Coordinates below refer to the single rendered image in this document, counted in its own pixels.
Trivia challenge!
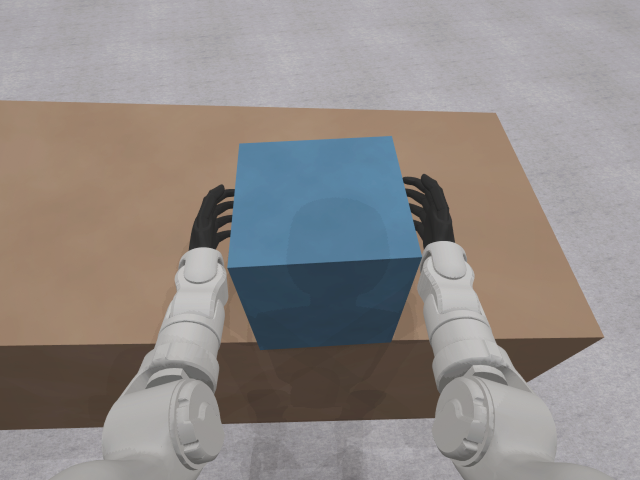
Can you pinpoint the robot left hand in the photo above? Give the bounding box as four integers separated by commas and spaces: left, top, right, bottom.
189, 184, 235, 251

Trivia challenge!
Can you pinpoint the carton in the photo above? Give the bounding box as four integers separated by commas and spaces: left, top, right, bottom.
227, 136, 422, 350

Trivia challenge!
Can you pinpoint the left robot forearm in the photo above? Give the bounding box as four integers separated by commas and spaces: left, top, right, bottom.
102, 247, 228, 459

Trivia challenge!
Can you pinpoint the robot left upper arm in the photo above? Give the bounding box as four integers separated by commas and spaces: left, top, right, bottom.
48, 378, 225, 480

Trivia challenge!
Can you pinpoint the robot right upper arm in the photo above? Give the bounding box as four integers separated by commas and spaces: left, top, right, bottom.
432, 375, 615, 480

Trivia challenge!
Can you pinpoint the pedestal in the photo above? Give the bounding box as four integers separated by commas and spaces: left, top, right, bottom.
0, 100, 604, 430

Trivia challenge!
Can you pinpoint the right robot forearm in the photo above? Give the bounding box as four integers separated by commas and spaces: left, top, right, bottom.
417, 241, 557, 456

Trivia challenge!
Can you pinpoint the robot right hand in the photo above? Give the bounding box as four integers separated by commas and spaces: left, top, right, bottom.
403, 174, 455, 249

